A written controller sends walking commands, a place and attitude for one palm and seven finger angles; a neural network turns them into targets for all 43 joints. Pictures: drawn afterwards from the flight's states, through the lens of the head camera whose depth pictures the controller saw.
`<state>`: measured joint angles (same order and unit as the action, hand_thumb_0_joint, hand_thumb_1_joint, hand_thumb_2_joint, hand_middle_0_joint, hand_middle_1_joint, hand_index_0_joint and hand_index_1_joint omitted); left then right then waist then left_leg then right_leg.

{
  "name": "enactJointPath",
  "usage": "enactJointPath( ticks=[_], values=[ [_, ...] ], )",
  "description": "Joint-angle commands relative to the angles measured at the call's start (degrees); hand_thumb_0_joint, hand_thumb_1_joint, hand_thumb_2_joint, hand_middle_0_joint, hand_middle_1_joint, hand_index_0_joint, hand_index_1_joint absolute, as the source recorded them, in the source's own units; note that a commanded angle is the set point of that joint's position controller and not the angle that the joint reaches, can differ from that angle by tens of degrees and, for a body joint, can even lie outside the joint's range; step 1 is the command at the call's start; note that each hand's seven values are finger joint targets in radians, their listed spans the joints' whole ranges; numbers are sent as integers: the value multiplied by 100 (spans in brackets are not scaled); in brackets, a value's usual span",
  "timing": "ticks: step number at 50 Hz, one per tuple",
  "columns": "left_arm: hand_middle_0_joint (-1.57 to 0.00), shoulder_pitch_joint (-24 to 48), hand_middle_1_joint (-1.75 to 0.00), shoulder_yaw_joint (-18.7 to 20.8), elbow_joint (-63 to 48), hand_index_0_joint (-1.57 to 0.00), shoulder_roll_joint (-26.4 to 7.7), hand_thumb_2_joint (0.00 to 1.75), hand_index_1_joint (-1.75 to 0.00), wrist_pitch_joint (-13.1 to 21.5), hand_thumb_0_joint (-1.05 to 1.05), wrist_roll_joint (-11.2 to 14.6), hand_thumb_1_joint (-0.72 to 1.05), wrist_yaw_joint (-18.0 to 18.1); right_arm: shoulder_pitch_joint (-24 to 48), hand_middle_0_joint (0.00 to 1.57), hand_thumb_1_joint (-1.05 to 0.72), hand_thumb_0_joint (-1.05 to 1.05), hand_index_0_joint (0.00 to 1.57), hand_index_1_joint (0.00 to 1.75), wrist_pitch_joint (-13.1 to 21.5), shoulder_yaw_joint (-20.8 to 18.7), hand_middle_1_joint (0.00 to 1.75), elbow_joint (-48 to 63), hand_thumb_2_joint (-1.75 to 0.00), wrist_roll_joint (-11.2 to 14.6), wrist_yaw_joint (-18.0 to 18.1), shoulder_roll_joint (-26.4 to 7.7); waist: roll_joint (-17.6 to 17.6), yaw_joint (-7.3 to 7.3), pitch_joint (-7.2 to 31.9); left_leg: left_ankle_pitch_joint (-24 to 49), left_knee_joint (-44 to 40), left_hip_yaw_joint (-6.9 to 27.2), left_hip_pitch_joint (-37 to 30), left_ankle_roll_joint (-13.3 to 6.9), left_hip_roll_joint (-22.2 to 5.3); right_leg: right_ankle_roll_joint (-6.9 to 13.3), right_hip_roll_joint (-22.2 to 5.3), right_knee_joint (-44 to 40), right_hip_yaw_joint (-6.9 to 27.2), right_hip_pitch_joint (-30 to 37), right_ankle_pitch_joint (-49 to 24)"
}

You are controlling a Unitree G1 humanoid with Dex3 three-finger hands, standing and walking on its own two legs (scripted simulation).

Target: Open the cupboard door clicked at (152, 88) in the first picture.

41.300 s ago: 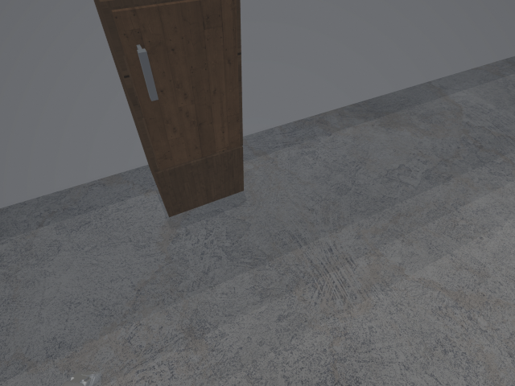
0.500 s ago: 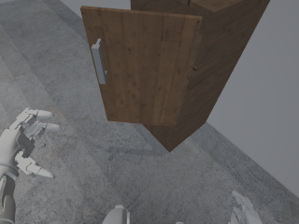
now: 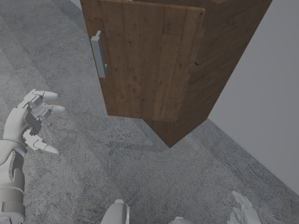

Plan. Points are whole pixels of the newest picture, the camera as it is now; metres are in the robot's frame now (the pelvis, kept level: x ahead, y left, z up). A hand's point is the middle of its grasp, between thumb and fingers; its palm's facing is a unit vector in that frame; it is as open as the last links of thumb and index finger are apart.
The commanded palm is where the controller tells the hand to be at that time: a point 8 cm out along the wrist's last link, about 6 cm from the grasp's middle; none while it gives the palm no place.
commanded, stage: move the hooked fingers beside the handle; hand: left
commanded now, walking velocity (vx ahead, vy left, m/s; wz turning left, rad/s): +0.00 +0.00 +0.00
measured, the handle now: (101, 55) +0.64 +0.21 +0.06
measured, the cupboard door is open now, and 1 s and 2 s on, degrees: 45 45 45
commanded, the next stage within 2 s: none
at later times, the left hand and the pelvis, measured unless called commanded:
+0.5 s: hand (60, 96) +0.43 +0.28 +0.07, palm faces -0.05 -1.00 +0.01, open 14.0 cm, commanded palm +0.41 +0.32 +0.07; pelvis +0.01 +0.01 -0.01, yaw -2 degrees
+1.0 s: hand (74, 74) +0.52 +0.26 +0.08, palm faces -0.05 -1.00 +0.00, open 14.0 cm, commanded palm +0.51 +0.31 +0.07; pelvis +0.00 +0.01 -0.03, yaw -4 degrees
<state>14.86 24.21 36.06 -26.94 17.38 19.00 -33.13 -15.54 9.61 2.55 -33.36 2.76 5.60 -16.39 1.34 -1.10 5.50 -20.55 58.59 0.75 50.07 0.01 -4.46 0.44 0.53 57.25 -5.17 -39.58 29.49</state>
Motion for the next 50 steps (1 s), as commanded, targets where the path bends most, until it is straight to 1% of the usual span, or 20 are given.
enactJointPath(
  ticks=[1, 3, 4, 6, 9, 15, 16, 23, 24, 25, 27, 29, 31, 34, 36, 40, 42, 46, 48, 50],
  values=[
    [-30, 1880, -120, 592, -708, -30, -1877, 30, -120, 258, 0, 80, -50, 10, -192, 20, -90, 0, 20, 30, 147, -404, 30, 674, -90, -21, 25, -908, 417, -55, 1721, 575, -675, 89, -1872, -193, 298, 88, 222, -1001, 431, -233, -1012],
    [-30, 2076, -120, 573, -538, -30, -1896, 30, -120, 234, 0, 1, -50, 50, -263, 20, -90, 0, 20, 30, 72, -417, 30, 669, -90, -25, -12, -909, 485, -53, 1743, 636, -683, 94, -1862, -182, 298, 87, 223, -934, 372, -280, -1104],
    [-30, 2218, -120, 387, -552, -30, -1725, 30, -120, 236, 0, -20, -50, 55, -263, 20, -90, 0, 20, 30, 46, -416, 30, 692, -90, -17, -38, -898, 603, -115, 1725, 613, -701, 101, -1959, -184, 298, 88, 233, -934, 343, -416, -1077],
    [-30, 2239, -120, 666, -413, -30, -2004, 30, -120, 277, 0, -21, -50, 95, -353, 20, -90, 0, 20, 30, -17, -444, 30, 674, -90, -34, -60, -937, 505, -51, 1910, 781, -647, 101, -1949, -177, 281, 103, 252, -871, 342, -316, -1239],
    [-30, 2308, -120, 573, -331, -30, -1895, 30, -120, 333, 0, -87, -50, 126, -436, 20, -90, 0, 20, 30, -119, -479, 30, 692, -90, -38, -114, -936, 520, -96, 1991, 849, -656, 107, -2055, -182, 278, 92, 270, -839, 298, -440, -1293],
    [-30, 2948, -120, 618, -76, -30, -2030, 30, -120, 466, 0, -140, -50, 133, -631, 20, -90, 0, 20, 30, -285, -505, 30, 553, -90, -59, -129, -965, 542, -203, 2137, 1130, -525, 124, -2128, -200, 258, 111, 303, -733, 290, -544, -1551],
    [-30, 2924, -120, 753, 66, -30, -2183, 30, -120, 476, 0, -166, -50, 138, -654, 20, -90, 0, 20, 30, -320, -515, 30, 528, -90, -62, -135, -983, 552, -180, 2161, 1158, -522, 110, -2112, -191, 248, 97, 295, -749, 308, -531, -1596],
    [-30, 4009, -120, 538, 750, -30, -2250, 30, -120, 628, 0, -391, -50, 133, -814, 20, -90, 0, 20, 30, -484, -510, 30, 336, -90, -90, -129, -1029, 753, -370, 2119, 912, -460, 244, -2173, -171, 194, 120, 297, -666, 247, -1089, -1164],
    [-30, 4130, -120, 565, 859, -30, -2296, 30, -120, 652, 0, -421, -50, 140, -856, 20, -90, 0, 20, 30, -509, -520, 30, 299, -90, -100, -127, -1046, 669, -403, 2211, 993, -430, 269, -2232, -181, 179, 119, 300, -648, 240, -1118, -1210],
    [-30, 4274, -120, 613, 836, -30, -2364, 30, -120, 710, 0, -409, -50, 133, -886, 20, -90, 0, 20, 30, -526, -516, 30, 282, -90, -113, -117, -1043, 793, -370, 2341, 1148, -373, 270, -2296, -176, 182, 147, 314, -590, 247, -1103, -1307],
    [-30, 4402, -120, 506, 1151, -30, -2320, 30, -120, 685, 0, -486, -50, 129, -907, 20, -90, 0, 20, 30, -585, -503, 30, 251, -90, -114, -133, -1045, 783, -437, 2287, 1069, -350, 285, -2256, -172, 170, 120, 303, -599, 246, -1253, -1237],
    [-30, 4550, -120, 636, 1383, -30, -2578, 30, -120, 661, 0, -573, -50, 163, -972, 20, -90, 0, 20, 30, -661, -502, 30, 232, -90, -121, -135, -1096, 686, -437, 2247, 986, -344, 300, -2114, -177, 156, 119, 307, -580, 239, -1260, -1170],
    [-30, 4722, -120, 614, 1420, -30, -2589, 30, -120, 690, 0, -605, -50, 180, -1001, 20, -90, 0, 20, 30, -706, -493, 30, 239, -90, -133, -145, -1087, 867, -432, 2427, 1133, -286, 295, -2237, -163, 150, 125, 314, -530, 241, -1327, -1250],
    [-30, 5000, -120, 564, 1766, -30, -2650, 30, -120, 638, 0, -703, -50, 237, -1063, 20, -90, 0, 20, 30, -799, -476, 30, 210, -90, -140, -160, -1105, 703, -562, 2286, 978, -220, 308, -2010, -186, 131, 96, 327, -529, 248, -1444, -1151],
    [-30, 5274, -120, 638, 1772, -30, -2829, 30, -120, 694, 0, -756, -50, 272, -1109, 20, -90, 0, 20, 30, -836, -463, 30, 196, -90, -145, -149, -1120, 885, -554, 2441, 1057, -174, 320, -2072, -171, 122, 110, 335, -456, 247, -1508, -1165],
    [-30, 5823, -120, 508, 1946, -30, -2817, 30, -120, 697, 0, -864, -50, 382, -1231, 20, -90, 0, 20, 30, -907, -445, 30, 112, -90, -171, -134, -1126, 835, -738, 2437, 962, -98, 401, -2057, -185, 88, 107, 350, -414, 233, -1758, -1048],
    [-30, 6025, -120, 483, 2012, -30, -2916, 30, -120, 668, 0, -944, -50, 416, -1275, 20, -90, 0, 20, 30, -936, -437, 30, 66, -90, -178, -135, -1151, 1019, -774, 2582, 969, -52, 417, -2094, -173, 71, 85, 331, -397, 247, -1847, -1044],
    [-30, 6184, -120, 772, 2284, -30, -3447, 30, -120, 580, 0, -1062, -50, 484, -1384, 20, -90, 0, 20, 30, -1010, -388, 30, 57, -90, -187, -114, -1190, 985, -758, 2727, 1051, 47, 404, -1911, -188, 48, 82, 351, -345, 255, -1774, -1085],
    [-30, 6290, -120, 558, 2346, -30, -3279, 30, -120, 515, 0, -1138, -50, 493, -1418, 20, -90, 0, 20, 30, -1040, -370, 30, 65, -90, -188, -134, -1156, 1119, -827, 2699, 1132, 99, 388, -1901, -192, 51, 72, 353, -350, 258, -1855, -1148],
    [-30, 6468, -120, 786, 2425, -30, -3637, 30, -120, 497, 0, -1142, -50, 520, -1489, 20, -90, 0, 20, 30, -1068, -337, 30, 38, -90, -198, -110, -1196, 952, -880, 2712, 1161, 174, 389, -1730, -227, 39, 68, 382, -318, 260, -1793, -1191]
  ],
)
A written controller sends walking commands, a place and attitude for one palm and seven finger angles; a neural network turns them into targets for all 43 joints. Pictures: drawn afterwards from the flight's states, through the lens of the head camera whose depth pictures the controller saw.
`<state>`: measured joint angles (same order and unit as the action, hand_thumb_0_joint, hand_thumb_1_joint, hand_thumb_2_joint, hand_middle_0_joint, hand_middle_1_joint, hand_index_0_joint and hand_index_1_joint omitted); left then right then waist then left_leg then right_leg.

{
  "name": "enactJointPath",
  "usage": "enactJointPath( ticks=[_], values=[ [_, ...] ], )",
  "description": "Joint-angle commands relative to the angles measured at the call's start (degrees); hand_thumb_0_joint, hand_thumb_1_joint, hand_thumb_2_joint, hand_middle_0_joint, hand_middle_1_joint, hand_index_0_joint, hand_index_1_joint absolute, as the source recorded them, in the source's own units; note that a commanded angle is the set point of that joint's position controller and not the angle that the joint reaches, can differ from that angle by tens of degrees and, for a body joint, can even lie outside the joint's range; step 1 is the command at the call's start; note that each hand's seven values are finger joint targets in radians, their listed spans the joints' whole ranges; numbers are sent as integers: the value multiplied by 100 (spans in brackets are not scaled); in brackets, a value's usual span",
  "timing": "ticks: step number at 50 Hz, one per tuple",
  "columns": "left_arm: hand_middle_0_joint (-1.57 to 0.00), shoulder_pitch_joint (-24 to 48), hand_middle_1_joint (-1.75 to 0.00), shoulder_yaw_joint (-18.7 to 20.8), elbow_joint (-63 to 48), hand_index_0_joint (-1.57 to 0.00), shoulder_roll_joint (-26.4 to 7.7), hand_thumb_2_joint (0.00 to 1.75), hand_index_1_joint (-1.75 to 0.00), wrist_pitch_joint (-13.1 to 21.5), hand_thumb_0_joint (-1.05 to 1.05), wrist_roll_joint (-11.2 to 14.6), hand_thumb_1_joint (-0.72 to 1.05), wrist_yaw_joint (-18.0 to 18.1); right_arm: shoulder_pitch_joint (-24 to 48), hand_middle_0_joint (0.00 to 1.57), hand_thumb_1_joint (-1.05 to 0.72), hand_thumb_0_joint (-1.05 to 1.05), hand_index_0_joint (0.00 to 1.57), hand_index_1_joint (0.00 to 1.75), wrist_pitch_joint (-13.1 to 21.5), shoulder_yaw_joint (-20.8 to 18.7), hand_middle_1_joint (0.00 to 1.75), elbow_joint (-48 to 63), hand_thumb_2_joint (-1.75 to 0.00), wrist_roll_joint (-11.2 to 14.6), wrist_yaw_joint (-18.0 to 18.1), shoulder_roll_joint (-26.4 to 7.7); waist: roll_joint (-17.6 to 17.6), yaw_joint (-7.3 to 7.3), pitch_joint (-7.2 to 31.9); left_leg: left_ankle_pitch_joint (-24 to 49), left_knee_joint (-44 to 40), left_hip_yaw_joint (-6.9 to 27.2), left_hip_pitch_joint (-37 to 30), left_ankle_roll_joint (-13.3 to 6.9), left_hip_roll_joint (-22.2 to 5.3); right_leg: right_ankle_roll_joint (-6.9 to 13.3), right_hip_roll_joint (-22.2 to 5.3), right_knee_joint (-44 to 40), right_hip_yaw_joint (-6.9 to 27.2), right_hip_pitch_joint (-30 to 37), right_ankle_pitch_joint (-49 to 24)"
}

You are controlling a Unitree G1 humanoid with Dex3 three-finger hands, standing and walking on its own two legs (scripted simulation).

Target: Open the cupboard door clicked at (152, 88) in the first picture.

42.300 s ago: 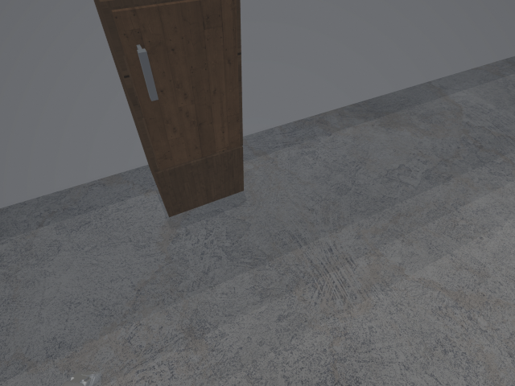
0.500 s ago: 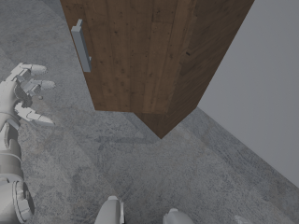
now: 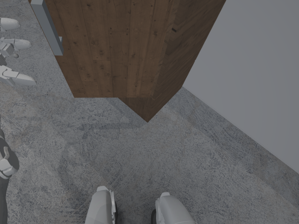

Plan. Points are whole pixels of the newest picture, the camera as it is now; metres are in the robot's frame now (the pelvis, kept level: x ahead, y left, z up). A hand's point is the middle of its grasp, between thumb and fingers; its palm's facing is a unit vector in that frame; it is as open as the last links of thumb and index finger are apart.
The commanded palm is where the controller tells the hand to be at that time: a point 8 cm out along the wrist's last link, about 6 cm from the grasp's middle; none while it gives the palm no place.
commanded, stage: move the hooked fingers beside the handle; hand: left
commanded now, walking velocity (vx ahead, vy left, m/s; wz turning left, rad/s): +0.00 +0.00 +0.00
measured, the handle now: (51, 25) +0.62 +0.23 +0.08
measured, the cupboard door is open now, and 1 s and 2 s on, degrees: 45 45 45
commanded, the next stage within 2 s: slide the fingers in behind the handle in 1.14 s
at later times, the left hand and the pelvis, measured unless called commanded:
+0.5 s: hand (25, 34) +0.57 +0.28 +0.09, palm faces +0.01 -1.00 -0.01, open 14.0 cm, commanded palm +0.56 +0.31 +0.09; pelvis +0.01 +0.01 -0.02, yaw -2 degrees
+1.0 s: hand (19, 37) +0.56 +0.29 +0.09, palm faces +0.02 -1.00 +0.00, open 14.0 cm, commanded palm +0.56 +0.32 +0.08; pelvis +0.02 +0.01 -0.01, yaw -2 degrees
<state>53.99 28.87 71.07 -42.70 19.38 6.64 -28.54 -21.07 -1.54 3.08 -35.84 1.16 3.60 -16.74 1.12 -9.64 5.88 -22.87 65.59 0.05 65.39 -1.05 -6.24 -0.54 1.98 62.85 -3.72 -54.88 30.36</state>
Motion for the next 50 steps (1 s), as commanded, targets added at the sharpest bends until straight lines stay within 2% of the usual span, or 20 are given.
enactJointPath(
  ticks=[1, 2, 3, 6, 10, 13, 15, 17, 18, 23, 29, 31, 33, 35, 38, 42, 44, 46, 47, 50],
  values=[
    [-30, 2579, -120, 320, -966, -30, -2128, 30, -120, 256, 0, 54, -50, 55, -947, 20, -90, 0, 20, 30, 26, -383, 30, 310, -90, -15, 91, -1170, 962, -46, 2714, 1375, -496, 431, -3168, -124, 207, 141, 239, -881, 139, -256, -1286],
    [-30, 2688, -120, 390, -1057, -30, -2296, 30, -120, 256, 0, 14, -50, 62, -973, 20, -90, 0, 20, 30, 12, -375, 30, 297, -90, -31, 97, -1173, 1150, -28, 2795, 1500, -446, 423, -3188, -119, 201, 149, 230, -846, 146, -241, -1379],
    [-30, 2709, -120, 255, -957, -30, -2177, 30, -120, 214, 0, -32, -50, 55, -998, 20, -90, 0, 20, 30, -4, -369, 30, 292, -90, -23, 86, -1159, 1153, -85, 2765, 1499, -434, 430, -3211, -114, 198, 145, 241, -848, 130, -338, -1359],
    [-30, 2846, -120, 412, -960, -30, -2453, 30, -120, 207, 0, -70, -50, 50, -1068, 20, -90, 0, 20, 30, -34, -348, 30, 290, -90, -40, 81, -1183, 1252, -91, 2970, 1653, -356, 448, -3258, -112, 174, 142, 261, -803, 121, -347, -1449],
    [-30, 3182, -120, 135, -756, -30, -2273, 30, -120, 70, 0, -155, -50, 52, -1151, 20, -90, 0, 20, 30, -73, -289, 30, 269, -90, -55, 83, -1161, 1395, -266, 2767, 1724, -285, 494, -3199, -122, 163, 147, 271, -763, 77, -604, -1463],
    [-30, 3446, -120, 199, -699, -30, -2579, 30, -120, -4, 0, -275, -50, 91, -1243, 20, -90, 0, 20, 30, -103, -255, 30, 232, -90, -78, 111, -1213, 1431, -340, 2860, 1705, -211, 524, -3138, -130, 127, 133, 268, -736, 65, -670, -1425],
    [-30, 3685, -120, 128, -605, -30, -2559, 30, -120, -30, 0, -309, -50, 118, -1275, 20, -90, 0, 20, 30, -95, -213, 30, 216, -90, -98, 121, -1202, 1425, -457, 2803, 1688, -147, 554, -3099, -150, 121, 133, 275, -695, 37, -820, -1399],
    [-30, 3868, -120, 94, -633, -30, -2645, 30, -120, -43, 0, -396, -50, 157, -1322, 20, -90, 0, 20, 30, -103, -197, 30, 194, -90, -122, 123, -1215, 1695, -470, 2974, 1818, -83, 589, -3236, -131, 97, 142, 268, -649, 27, -935, -1429],
    [-30, 3833, -120, 67, -586, -30, -2596, 30, -120, -81, 0, -403, -50, 162, -1349, 20, -90, 0, 20, 30, -109, -191, 30, 196, -90, -129, 112, -1213, 1630, -494, 2983, 1826, -78, 605, -3237, -133, 89, 139, 279, -639, 6, -947, -1435],
    [-30, 3467, -120, 301, -775, -30, -2825, 30, -120, -190, 0, -467, -50, 162, -1426, 20, -90, 0, 20, 30, -195, -209, 30, 306, -90, -153, 57, -1209, 1813, -303, 3346, 2309, -54, 597, -3434, -104, 95, 153, 297, -572, -27, -776, -1737],
    [-30, 3535, -120, 575, -1208, -30, -3019, 30, -120, -155, 0, -426, -50, 222, -1495, 20, -90, 0, 20, 30, -258, -267, 30, 266, -90, -179, -6, -1211, 1797, -284, 3427, 2394, -134, 648, -3658, -82, 76, 150, 332, -629, -63, -696, -1785],
    [-30, 3556, -120, 433, -1268, -30, -2758, 30, -120, -123, 0, -393, -50, 226, -1468, 20, -90, 0, 20, 30, -251, -286, 30, 228, -90, -171, -37, -1181, 1885, -333, 3439, 2485, -123, 661, -3822, -70, 73, 156, 339, -658, -66, -833, -1818],
    [-30, 3427, -120, 481, -1109, -30, -2812, 30, -120, -152, 0, -381, -50, 221, -1479, 20, -90, 0, 20, 30, -264, -279, 30, 211, -90, -157, -43, -1189, 1734, -329, 3286, 2384, -157, 639, -3676, -86, 91, 151, 353, -705, -65, -721, -1801],
    [-30, 3482, -120, 243, -1075, -30, -2503, 30, -120, -166, 0, -360, -50, 192, -1478, 20, -90, 0, 20, 30, -257, -268, 30, 200, -90, -159, -49, -1161, 1863, -372, 3161, 2391, -210, 667, -3752, -74, 105, 177, 353, -714, -89, -842, -1754],
    [-30, 3482, -120, 78, -937, -30, -2325, 30, -120, -209, 0, -346, -50, 176, -1473, 20, -90, 0, 20, 30, -267, -274, 30, 165, -90, -154, -28, -1175, 1663, -464, 3003, 2261, -225, 673, -3692, -86, 93, 159, 345, -768, -98, -894, -1701],
    [-30, 3285, -120, 239, -909, -30, -2491, 30, -120, -163, 0, -297, -50, 131, -1472, 20, -90, 0, 20, 30, -280, -270, 30, 202, -90, -166, -17, -1186, 1706, -369, 3082, 2468, -187, 632, -3686, -82, 112, 176, 337, -745, -88, -771, -1857],
    [-30, 3313, -120, 79, -936, -30, -2288, 30, -120, -142, 0, -299, -50, 135, -1428, 20, -90, 0, 20, 30, -286, -273, 30, 205, -90, -166, -36, -1161, 1756, -394, 2985, 2453, -192, 630, -3688, -76, 112, 179, 339, -743, -90, -836, -1837],
    [-30, 3290, -120, 221, -1079, -30, -2397, 30, -120, -65, 0, -268, -50, 160, -1416, 20, -90, 0, 20, 30, -297, -290, 30, 221, -90, -169, -44, -1173, 1868, -317, 3132, 2621, -184, 643, -3854, -53, 108, 190, 336, -715, -90, -799, -1915],
    [-30, 3167, -120, 280, -959, -30, -2429, 30, -120, -82, 0, -256, -50, 163, -1406, 20, -90, 0, 20, 30, -307, -291, 30, 241, -90, -162, -50, -1176, 1675, -323, 3076, 2471, -186, 624, -3713, -66, 115, 178, 343, -733, -90, -759, -1849],
    [-30, 3328, -120, 222, -939, -30, -2377, 30, -120, -48, 0, -256, -50, 187, -1348, 20, -90, 0, 20, 30, -296, -270, 30, 250, -90, -155, -48, -1165, 1646, -379, 2922, 2277, -160, 602, -3544, -96, 132, 183, 339, -720, -62, -799, -1767]
  ],
)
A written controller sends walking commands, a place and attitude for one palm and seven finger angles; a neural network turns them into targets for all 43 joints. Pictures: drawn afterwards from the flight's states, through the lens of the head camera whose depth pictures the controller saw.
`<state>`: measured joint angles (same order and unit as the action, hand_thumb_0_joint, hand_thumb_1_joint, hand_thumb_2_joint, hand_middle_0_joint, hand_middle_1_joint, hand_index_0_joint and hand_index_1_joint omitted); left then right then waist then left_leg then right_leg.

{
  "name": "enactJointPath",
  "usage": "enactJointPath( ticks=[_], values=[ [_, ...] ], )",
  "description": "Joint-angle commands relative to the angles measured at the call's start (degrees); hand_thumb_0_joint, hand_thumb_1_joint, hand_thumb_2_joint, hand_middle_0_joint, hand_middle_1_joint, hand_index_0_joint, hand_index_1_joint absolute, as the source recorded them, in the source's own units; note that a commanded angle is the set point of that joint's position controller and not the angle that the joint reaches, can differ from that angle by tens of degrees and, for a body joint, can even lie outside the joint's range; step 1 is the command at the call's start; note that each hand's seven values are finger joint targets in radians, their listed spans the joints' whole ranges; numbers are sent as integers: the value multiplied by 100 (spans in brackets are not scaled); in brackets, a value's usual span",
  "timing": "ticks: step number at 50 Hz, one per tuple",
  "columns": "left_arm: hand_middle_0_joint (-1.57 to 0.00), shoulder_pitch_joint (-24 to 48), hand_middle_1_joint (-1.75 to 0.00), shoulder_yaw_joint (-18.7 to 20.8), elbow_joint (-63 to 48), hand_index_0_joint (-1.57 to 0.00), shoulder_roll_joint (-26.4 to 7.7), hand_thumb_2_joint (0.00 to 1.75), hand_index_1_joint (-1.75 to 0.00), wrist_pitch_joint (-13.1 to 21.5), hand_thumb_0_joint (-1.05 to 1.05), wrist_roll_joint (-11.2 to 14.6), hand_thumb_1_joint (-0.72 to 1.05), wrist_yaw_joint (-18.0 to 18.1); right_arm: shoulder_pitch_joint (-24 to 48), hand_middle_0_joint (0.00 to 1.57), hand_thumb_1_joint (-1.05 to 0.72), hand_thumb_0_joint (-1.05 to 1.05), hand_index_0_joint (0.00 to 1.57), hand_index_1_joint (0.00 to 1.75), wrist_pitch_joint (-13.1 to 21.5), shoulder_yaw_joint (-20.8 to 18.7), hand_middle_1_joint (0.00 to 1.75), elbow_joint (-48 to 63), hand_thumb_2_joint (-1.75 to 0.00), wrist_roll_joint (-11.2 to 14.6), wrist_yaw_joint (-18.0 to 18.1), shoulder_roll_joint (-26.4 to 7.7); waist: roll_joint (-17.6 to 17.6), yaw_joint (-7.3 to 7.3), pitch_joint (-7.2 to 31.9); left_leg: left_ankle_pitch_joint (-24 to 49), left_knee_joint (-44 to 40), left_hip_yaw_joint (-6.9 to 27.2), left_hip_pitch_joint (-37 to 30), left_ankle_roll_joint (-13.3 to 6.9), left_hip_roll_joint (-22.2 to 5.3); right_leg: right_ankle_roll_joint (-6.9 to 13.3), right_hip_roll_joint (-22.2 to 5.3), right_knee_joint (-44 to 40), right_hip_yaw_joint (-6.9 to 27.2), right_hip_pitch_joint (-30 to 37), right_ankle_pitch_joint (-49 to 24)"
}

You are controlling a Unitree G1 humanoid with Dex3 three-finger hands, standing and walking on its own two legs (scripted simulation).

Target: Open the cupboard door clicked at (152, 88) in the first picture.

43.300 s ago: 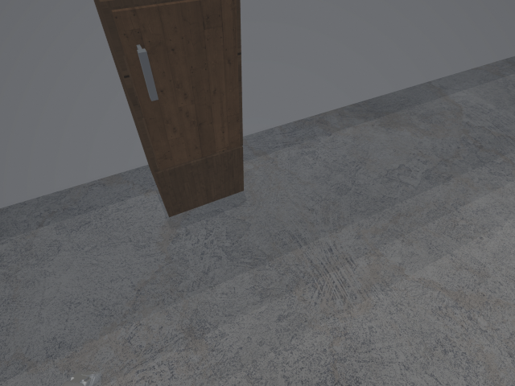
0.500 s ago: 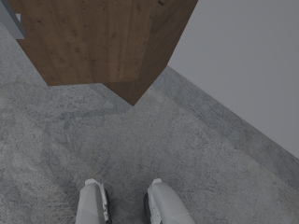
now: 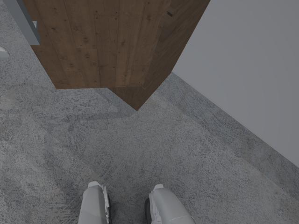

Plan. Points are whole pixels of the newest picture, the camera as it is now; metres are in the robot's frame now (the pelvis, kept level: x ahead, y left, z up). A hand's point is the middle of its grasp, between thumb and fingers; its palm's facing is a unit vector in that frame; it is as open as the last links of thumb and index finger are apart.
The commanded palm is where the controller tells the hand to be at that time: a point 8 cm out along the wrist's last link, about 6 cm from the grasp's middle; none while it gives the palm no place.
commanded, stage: move the hooked fingers beside the handle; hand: left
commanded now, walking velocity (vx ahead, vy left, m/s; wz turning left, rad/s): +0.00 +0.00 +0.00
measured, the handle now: (21, 7) +0.60 +0.24 +0.09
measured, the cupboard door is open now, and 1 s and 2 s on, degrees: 45 45 45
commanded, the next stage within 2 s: slide the fingers in behind the handle in 0.14 s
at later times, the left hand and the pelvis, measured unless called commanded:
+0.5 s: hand out of the picture +0.53 +0.28 +0.10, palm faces +0.04 -1.00 +0.01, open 14.0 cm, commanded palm +0.53 +0.30 +0.09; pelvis -0.01 +0.00 -0.01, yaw +0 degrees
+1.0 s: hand (12, 24) +0.54 +0.25 +0.10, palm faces +0.05 -1.00 +0.01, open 14.0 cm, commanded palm +0.53 +0.27 +0.09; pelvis -0.01 -0.01 +0.00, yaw +0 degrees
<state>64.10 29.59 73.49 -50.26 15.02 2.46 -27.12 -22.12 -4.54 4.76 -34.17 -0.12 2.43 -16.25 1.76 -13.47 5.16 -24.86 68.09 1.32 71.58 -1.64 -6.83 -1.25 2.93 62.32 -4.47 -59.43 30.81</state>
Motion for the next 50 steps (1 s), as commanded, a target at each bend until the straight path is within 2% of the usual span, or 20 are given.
enactJointPath(
  ticks=[1, 6, 8, 12, 16, 18, 22, 26, 28, 29, 31, 35, 36, 38, 40, 42, 45, 46, 49, 50],
  values=[
    [-30, 2401, -120, 203, -1253, -30, -1780, 30, -120, 412, 0, 137, -50, 62, -1247, 20, -90, 0, 20, 30, -8, -433, 30, 67, -90, -29, 85, -1241, 1654, 14, 3077, 2521, -410, 483, -4203, -26, 168, 245, 233, -651, 17, -305, -1839],
    [-30, 2370, -120, 252, -1445, -30, -1744, 30, -120, 500, 0, 170, -50, 55, -1213, 20, -90, 0, 20, 30, 2, -460, 30, 61, -90, -22, 48, -1219, 1806, 82, 3386, 2664, -393, 524, -4479, 3, 174, 256, 247, -631, 9, -300, -1871],
    [-30, 2297, -120, 172, -1259, -30, -1665, 30, -120, 426, 0, 172, -50, 31, -1205, 20, -90, 0, 20, 30, -7, -446, 30, 50, -90, -12, 57, -1220, 1618, 29, 3221, 2523, -406, 507, -4299, -18, 178, 242, 251, -655, 8, -287, -1825],
    [-30, 2485, -120, 1, -1035, -30, -1590, 30, -120, 367, 0, 137, -50, 27, -1163, 20, -90, 0, 20, 30, 18, -398, 30, 48, -90, 0, 94, -1230, 1630, -53, 2889, 2065, -435, 525, -4065, -27, 171, 245, 232, -665, 0, -498, -1515],
    [-30, 2487, -120, 14, -1220, -30, -1516, 30, -120, 435, 0, 197, -50, 32, -1197, 20, -90, 0, 20, 30, 60, -420, 30, 41, -90, -16, 85, -1228, 1667, -12, 3170, 2251, -422, 563, -4240, -13, 166, 265, 233, -618, -8, -474, -1603],
    [-30, 2455, -120, -61, -1114, -30, -1372, 30, -120, 390, 0, 221, -50, 31, -1197, 20, -90, 0, 20, 30, 69, -427, 30, 18, -90, -12, 80, -1212, 1505, -58, 3065, 2118, -408, 533, -4094, -33, 167, 243, 238, -648, 0, -456, -1571],
    [-30, 2488, -120, -89, -1176, -30, -1305, 30, -120, 365, 0, 163, -50, 142, -1223, 20, -90, 0, 20, 30, 89, -436, 30, 23, -90, -24, 56, -1200, 1690, -14, 3083, 2064, -448, 570, -4199, -6, 165, 263, 230, -620, -15, -586, -1477],
    [-30, 2500, -120, 64, -1380, -30, -1449, 30, -120, 422, 0, 137, -50, 272, -1235, 20, -90, 0, 20, 30, 102, -450, 30, 27, -90, -36, 35, -1207, 1645, 40, 3242, 2054, -478, 562, -4202, -7, 162, 260, 227, -616, 5, -451, -1478],
    [-30, 2554, -120, -156, -1313, -30, -1110, 30, -120, 400, 0, 119, -50, 348, -1215, 20, -90, 0, 20, 30, 116, -451, 30, 8, -90, -37, 4, -1164, 1672, -11, 3025, 1863, -521, 577, -4167, 7, 172, 261, 228, -635, -23, -566, -1356],
    [-30, 2563, -120, -113, -1228, -30, -1170, 30, -120, 383, 0, 118, -50, 396, -1218, 20, -90, 0, 20, 30, 112, -454, 30, -1, -90, -35, 15, -1192, 1549, -47, 2902, 1728, -545, 581, -4079, -1, 163, 255, 222, -666, -17, -577, -1302],
    [-30, 2668, -120, 30, -1346, -30, -1347, 30, -120, 439, 0, 123, -50, 446, -1245, 20, -90, 0, 20, 30, 136, -452, 30, -6, -90, -55, 20, -1205, 1599, -14, 3100, 1814, -532, 567, -4101, -13, 173, 255, 218, -646, 5, -465, -1356],
    [-30, 2693, -120, -169, -1386, -30, -980, 30, -120, 472, 0, 125, -50, 521, -1281, 20, -90, 0, 20, 30, 166, -472, 30, -49, -90, -72, -14, -1154, 1689, -50, 3113, 1910, -550, 598, -4256, -5, 188, 271, 218, -645, -10, -537, -1398],
    [-30, 2587, -120, -45, -1375, -30, -1143, 30, -120, 468, 0, 109, -50, 532, -1285, 20, -90, 0, 20, 30, 159, -475, 30, -54, -90, -74, -20, -1184, 1648, 17, 3195, 1927, -553, 589, -4251, 9, 181, 269, 217, -642, -18, -469, -1402],
    [-30, 2477, -120, -86, -1239, -30, -1044, 30, -120, 420, 0, 109, -50, 551, -1292, 20, -90, 0, 20, 30, 148, -476, 30, -40, -90, -69, -27, -1170, 1424, -5, 3087, 1895, -563, 557, -4072, -13, 196, 249, 221, -680, -9, -349, -1430],
    [-30, 2559, -120, -154, -1382, -30, -911, 30, -120, 455, 0, 118, -50, 593, -1320, 20, -90, 0, 20, 30, 153, -488, 30, -43, -90, -84, -38, -1151, 1585, -6, 3125, 1990, -572, 562, -4201, -9, 201, 267, 220, -654, -8, -398, -1466],
    [-30, 2458, -120, -160, -1331, -30, -869, 30, -120, 444, 0, 109, -50, 629, -1309, 20, -90, 0, 20, 30, 147, -506, 30, -47, -90, -76, -48, -1151, 1423, -10, 3112, 1953, -571, 538, -4134, -11, 202, 249, 219, -695, 1, -340, -1477],
    [-30, 2619, -120, -212, -1383, -30, -755, 30, -120, 491, 0, 128, -50, 693, -1326, 20, -90, 0, 20, 30, 162, -503, 30, -78, -90, -88, -63, -1127, 1465, -55, 3000, 1929, -564, 525, -4093, -27, 217, 256, 220, -700, 16, -362, -1474],
    [-30, 2596, -120, -120, -1425, -30, -879, 30, -120, 513, 0, 116, -50, 719, -1333, 20, -90, 0, 20, 30, 155, -527, 30, -95, -90, -89, -61, -1155, 1461, -29, 3110, 1963, -563, 510, -4143, -21, 205, 248, 215, -718, 33, -315, -1502],
    [-30, 2409, -120, -213, -1308, -30, -686, 30, -120, 505, 0, 116, -50, 741, -1316, 20, -90, 0, 20, 30, 157, -526, 30, -93, -90, -87, -83, -1115, 1361, -24, 3062, 2022, -529, 452, -4009, -31, 229, 240, 221, -730, 45, -199, -1605],
    [-30, 2468, -120, -101, -1350, -30, -792, 30, -120, 549, 0, 145, -50, 757, -1346, 20, -90, 0, 20, 30, 164, -520, 30, -104, -90, -101, -79, -1117, 1330, -26, 3081, 2088, -514, 452, -4003, -47, 232, 244, 218, -704, 47, -155, -1650]
  ],
)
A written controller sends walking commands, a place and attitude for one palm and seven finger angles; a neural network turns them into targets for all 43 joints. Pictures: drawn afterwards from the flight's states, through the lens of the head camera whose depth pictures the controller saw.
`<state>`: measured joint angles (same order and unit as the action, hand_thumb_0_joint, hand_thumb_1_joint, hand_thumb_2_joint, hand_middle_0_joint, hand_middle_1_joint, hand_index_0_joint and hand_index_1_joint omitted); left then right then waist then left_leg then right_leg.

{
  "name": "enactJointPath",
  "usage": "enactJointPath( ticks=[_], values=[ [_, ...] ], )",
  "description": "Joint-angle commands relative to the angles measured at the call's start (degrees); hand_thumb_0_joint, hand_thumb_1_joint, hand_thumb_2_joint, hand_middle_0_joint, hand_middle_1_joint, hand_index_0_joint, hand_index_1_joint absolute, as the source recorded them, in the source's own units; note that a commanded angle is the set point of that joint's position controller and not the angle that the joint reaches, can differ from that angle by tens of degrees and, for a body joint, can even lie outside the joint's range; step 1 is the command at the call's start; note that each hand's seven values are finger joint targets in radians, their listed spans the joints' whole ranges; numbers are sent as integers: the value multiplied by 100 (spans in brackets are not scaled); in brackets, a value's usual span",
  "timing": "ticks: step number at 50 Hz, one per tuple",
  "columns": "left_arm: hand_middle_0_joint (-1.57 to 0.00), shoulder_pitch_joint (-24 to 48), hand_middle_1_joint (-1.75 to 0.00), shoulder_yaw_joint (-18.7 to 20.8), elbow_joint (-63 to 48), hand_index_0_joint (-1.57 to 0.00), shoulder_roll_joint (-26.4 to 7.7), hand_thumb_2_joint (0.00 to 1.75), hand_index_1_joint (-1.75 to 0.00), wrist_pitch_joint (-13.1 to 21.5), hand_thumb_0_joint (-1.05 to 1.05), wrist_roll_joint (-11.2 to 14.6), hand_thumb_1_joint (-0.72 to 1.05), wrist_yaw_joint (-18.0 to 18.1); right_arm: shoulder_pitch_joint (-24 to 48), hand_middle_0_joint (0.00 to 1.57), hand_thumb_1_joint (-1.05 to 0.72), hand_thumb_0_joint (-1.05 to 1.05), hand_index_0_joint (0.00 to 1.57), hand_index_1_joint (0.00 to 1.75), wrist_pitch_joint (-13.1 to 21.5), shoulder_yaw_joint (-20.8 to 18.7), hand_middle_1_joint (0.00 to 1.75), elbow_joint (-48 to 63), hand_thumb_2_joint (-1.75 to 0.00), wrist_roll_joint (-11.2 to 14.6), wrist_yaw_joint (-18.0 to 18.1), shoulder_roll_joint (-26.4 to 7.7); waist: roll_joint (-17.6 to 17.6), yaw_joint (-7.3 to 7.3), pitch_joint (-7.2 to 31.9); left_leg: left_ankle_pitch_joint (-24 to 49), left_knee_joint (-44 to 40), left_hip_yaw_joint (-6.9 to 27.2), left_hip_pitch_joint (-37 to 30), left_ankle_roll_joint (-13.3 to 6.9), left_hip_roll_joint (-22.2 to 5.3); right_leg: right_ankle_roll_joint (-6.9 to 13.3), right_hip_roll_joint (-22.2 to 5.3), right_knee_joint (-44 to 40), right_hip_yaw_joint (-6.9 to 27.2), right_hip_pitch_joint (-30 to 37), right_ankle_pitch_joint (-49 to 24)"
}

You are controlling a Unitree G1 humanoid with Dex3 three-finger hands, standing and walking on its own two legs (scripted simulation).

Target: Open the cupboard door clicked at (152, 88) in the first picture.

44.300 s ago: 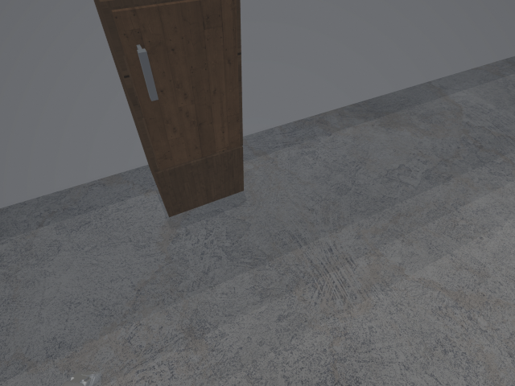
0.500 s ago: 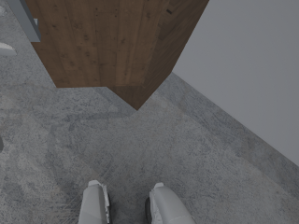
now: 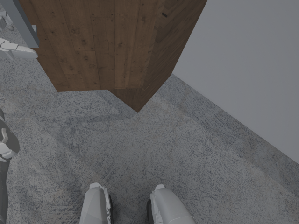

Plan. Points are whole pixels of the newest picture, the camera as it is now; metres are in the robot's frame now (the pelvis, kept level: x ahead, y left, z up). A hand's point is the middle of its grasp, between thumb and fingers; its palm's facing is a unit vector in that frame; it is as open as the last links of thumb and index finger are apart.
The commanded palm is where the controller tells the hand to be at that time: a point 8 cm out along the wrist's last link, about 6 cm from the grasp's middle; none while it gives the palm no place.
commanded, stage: slide the fingers in behind the handle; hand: left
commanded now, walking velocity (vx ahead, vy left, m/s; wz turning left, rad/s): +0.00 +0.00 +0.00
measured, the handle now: (20, 11) +0.61 +0.24 +0.09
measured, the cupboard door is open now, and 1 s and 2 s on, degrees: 45 45 47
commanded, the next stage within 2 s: close the thumb around the handle in 0.84 s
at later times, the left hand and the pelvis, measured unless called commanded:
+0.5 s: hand (25, 30) +0.55 +0.22 +0.09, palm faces +0.04 -1.00 +0.01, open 14.0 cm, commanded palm +0.54 +0.25 +0.09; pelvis +0.01 -0.01 +0.00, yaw +1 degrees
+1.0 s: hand (27, 28) +0.55 +0.22 +0.09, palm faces +0.05 -1.00 +0.01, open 13.9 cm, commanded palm +0.54 +0.25 +0.09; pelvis +0.01 -0.01 +0.00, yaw +0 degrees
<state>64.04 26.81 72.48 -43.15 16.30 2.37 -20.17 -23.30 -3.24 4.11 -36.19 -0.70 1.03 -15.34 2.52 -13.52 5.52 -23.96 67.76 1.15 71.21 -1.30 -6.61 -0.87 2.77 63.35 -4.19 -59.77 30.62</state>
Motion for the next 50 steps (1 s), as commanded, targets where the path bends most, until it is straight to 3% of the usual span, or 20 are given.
enactJointPath(
  ticks=[1, 6, 8, 12, 15, 17, 18, 19, 22, 31, 33, 34, 36, 39, 40, 41, 43, 44, 47, 50],
  values=[
    [-30, 2432, -120, 239, -1302, -30, -1615, 30, -120, 430, 0, 131, -50, 72, -1230, 20, -90, 0, 20, 30, 24, -465, 30, 102, -90, -38, 61, -1219, 1290, 34, 3153, 2118, -476, 440, -3983, -76, 205, 198, 232, -810, 44, -10, -1750],
    [-30, 2392, -120, 135, -1399, -30, -1380, 30, -120, 476, 0, 159, -50, 120, -1197, 20, -90, 0, 20, 30, 19, -489, 30, 101, -90, -30, 23, -1185, 1305, 34, 3168, 2127, -482, 423, -4030, -73, 215, 196, 239, -819, 48, 16, -1786],
    [-30, 2321, -120, 54, -1276, -30, -1224, 30, -120, 449, 0, 183, -50, 122, -1186, 20, -90, 0, 20, 30, 26, -494, 30, 86, -90, -18, 16, -1161, 1108, -12, 3032, 2005, -451, 363, -3824, -97, 240, 177, 245, -869, 84, 108, -1806],
    [-30, 2385, -120, 61, -1200, -30, -1298, 30, -120, 472, 0, 160, -50, 152, -1172, 20, -90, 0, 20, 30, 30, -470, 30, 78, -90, -19, 24, -1162, 1157, 1, 2939, 1946, -435, 336, -3675, -95, 250, 184, 235, -844, 105, 145, -1796],
    [-30, 2359, -120, 145, -1521, -30, -1279, 30, -120, 585, 0, 201, -50, 175, -1218, 20, -90, 0, 20, 30, 49, -516, 30, 71, -90, -47, 5, -1152, 1294, 69, 3316, 2297, -420, 362, -4023, -87, 249, 211, 240, -788, 109, 233, -2045],
    [-30, 2303, -120, -78, -1532, -30, -935, 30, -120, 578, 0, 217, -50, 159, -1182, 20, -90, 0, 20, 30, 42, -534, 30, 40, -90, -38, -21, -1115, 1364, 29, 3267, 2422, -421, 361, -4140, -69, 248, 201, 234, -801, 82, 150, -2145],
    [-30, 2177, -120, -79, -1394, -30, -869, 30, -120, 531, 0, 236, -50, 158, -1173, 20, -90, 0, 20, 30, 32, -537, 30, 50, -90, -30, -32, -1117, 1177, 31, 3162, 2286, -404, 331, -3980, -83, 266, 184, 243, -836, 95, 197, -2103],
    [-30, 2150, -120, 45, -1302, -30, -1064, 30, -120, 490, 0, 232, -50, 177, -1193, 20, -90, 0, 20, 30, 14, -524, 30, 51, -90, -27, -17, -1146, 1020, 41, 3077, 2203, -437, 326, -3829, -91, 258, 178, 238, -840, 98, 307, -2083],
    [-30, 2372, -120, -178, -1492, -30, -756, 30, -120, 498, 0, 214, -50, 248, -1176, 20, -90, 0, 20, 30, 21, -547, 30, 38, -90, -34, -37, -1108, 1182, -17, 3089, 2229, -447, 347, -4013, -83, 258, 180, 231, -847, 93, 138, -2045],
    [-30, 2211, -120, 138, -1327, -30, -1153, 30, -120, 648, 0, 103, -50, 412, -1172, 20, -90, 0, 20, 30, 27, -523, 30, 78, -90, -53, -58, -1128, 1152, 99, 3177, 2267, -453, 329, -3896, -70, 274, 198, 227, -790, 115, 325, -2091],
    [-30, 2263, -120, -134, -1321, -30, -829, 30, -120, 610, 0, 106, -50, 376, -1140, 20, -90, 0, 20, 30, 14, -525, 30, 83, -90, -49, -66, -1096, 1168, 28, 3059, 2161, -459, 316, -3878, -75, 280, 185, 226, -832, 111, 238, -2027],
    [-30, 2171, -120, 28, -1270, -30, -997, 30, -120, 582, 0, 134, -50, 377, -1173, 20, -90, 0, 20, 30, 3, -533, 30, 91, -90, -41, -58, -1125, 973, 35, 3042, 2151, -464, 302, -3810, -94, 274, 174, 235, -856, 118, 350, -2072],
    [-30, 2146, -120, 123, -1362, -30, -1145, 30, -120, 612, 0, 145, -50, 335, -1168, 20, -90, 0, 20, 30, -1, -531, 30, 107, -90, -38, -42, -1136, 1116, 101, 3227, 2287, -463, 285, -3860, -85, 278, 182, 227, -808, 133, 409, -2190],
    [-30, 2330, -120, -77, -1252, -30, -958, 30, -120, 587, 0, 151, -50, 316, -1148, 20, -90, 0, 20, 30, -2, -516, 30, 77, -90, -31, -34, -1122, 1027, -10, 2889, 1975, -485, 307, -3702, -86, 273, 170, 232, -860, 120, 253, -1912],
    [-30, 2393, -120, -123, -1255, -30, -838, 30, -120, 620, 0, 168, -50, 321, -1172, 20, -90, 0, 20, 30, 17, -522, 30, 67, -90, -38, -34, -1110, 1046, -49, 2885, 1986, -477, 336, -3784, -96, 274, 184, 231, -853, 113, 133, -1851],
    [-30, 2453, -120, 54, -1363, -30, -1091, 30, -120, 646, 0, 164, -50, 348, -1189, 20, -90, 0, 20, 30, 16, -527, 30, 51, -90, -53, -18, -1150, 1098, 15, 3057, 2063, -474, 340, -3843, -87, 256, 182, 223, -843, 128, 207, -1902],
    [-30, 2376, -120, -95, -1195, -30, -875, 30, -120, 614, 0, 176, -50, 326, -1159, 20, -90, 0, 20, 30, 32, -527, 30, 39, -90, -44, -25, -1125, 1018, -41, 2932, 1900, -470, 328, -3739, -89, 264, 175, 227, -872, 112, 139, -1783],
    [-30, 2380, -120, 35, -1180, -30, -1094, 30, -120, 612, 0, 156, -50, 343, -1190, 20, -90, 0, 20, 30, 23, -515, 30, 37, -90, -51, -14, -1158, 1008, -2, 2960, 1862, -481, 338, -3688, -92, 260, 182, 221, -864, 124, 190, -1734],
    [-30, 2484, -120, -104, -1280, -30, -901, 30, -120, 634, 0, 139, -50, 355, -1208, 20, -90, 0, 20, 30, 44, -527, 30, 20, -90, -63, -23, -1138, 1177, -26, 3092, 2022, -474, 384, -3940, -76, 256, 194, 215, -836, 97, 46, -1765],
    [-31, 2373, -122, 98, -1161, -31, -1153, 37, -122, 595, 0, 138, -33, 359, -1224, 20, -90, 0, 20, 30, 40, -503, 30, 46, -90, -71, -18, -1159, 1087, 16, 3076, 2038, -441, 340, -3736, -104, 273, 194, 225, -816, 121, 201, -1861]
  ],
)
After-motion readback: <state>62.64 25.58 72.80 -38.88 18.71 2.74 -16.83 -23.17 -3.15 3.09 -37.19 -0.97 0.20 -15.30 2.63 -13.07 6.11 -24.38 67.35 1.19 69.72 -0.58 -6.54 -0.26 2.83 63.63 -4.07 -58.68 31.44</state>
